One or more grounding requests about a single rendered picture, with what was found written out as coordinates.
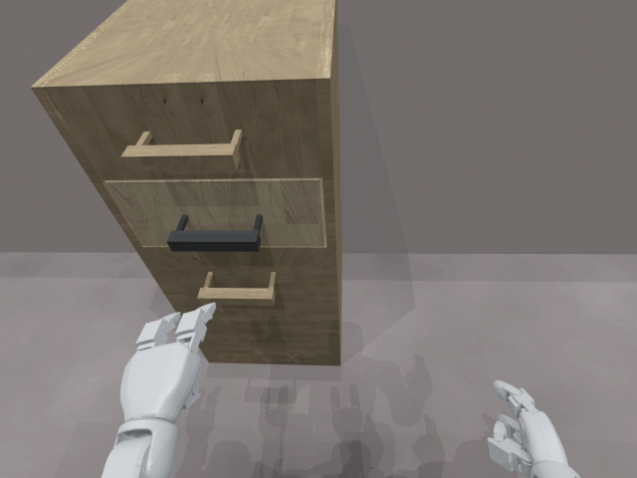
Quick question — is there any robot right hand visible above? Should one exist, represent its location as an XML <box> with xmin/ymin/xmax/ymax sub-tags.
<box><xmin>488</xmin><ymin>380</ymin><xmax>568</xmax><ymax>478</ymax></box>

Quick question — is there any drawer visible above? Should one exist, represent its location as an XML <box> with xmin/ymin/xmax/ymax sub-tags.
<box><xmin>106</xmin><ymin>178</ymin><xmax>325</xmax><ymax>246</ymax></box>

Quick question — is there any robot left hand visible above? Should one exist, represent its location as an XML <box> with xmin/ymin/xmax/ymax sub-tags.
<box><xmin>120</xmin><ymin>303</ymin><xmax>216</xmax><ymax>423</ymax></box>

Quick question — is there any robot left forearm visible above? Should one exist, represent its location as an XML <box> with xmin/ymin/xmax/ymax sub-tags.
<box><xmin>102</xmin><ymin>417</ymin><xmax>179</xmax><ymax>478</ymax></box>

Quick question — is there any handle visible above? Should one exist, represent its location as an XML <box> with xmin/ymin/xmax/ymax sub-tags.
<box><xmin>121</xmin><ymin>143</ymin><xmax>240</xmax><ymax>172</ymax></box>
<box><xmin>197</xmin><ymin>288</ymin><xmax>276</xmax><ymax>306</ymax></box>
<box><xmin>167</xmin><ymin>214</ymin><xmax>263</xmax><ymax>252</ymax></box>

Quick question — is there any cabinet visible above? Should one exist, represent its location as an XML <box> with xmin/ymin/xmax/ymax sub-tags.
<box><xmin>30</xmin><ymin>0</ymin><xmax>342</xmax><ymax>365</ymax></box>

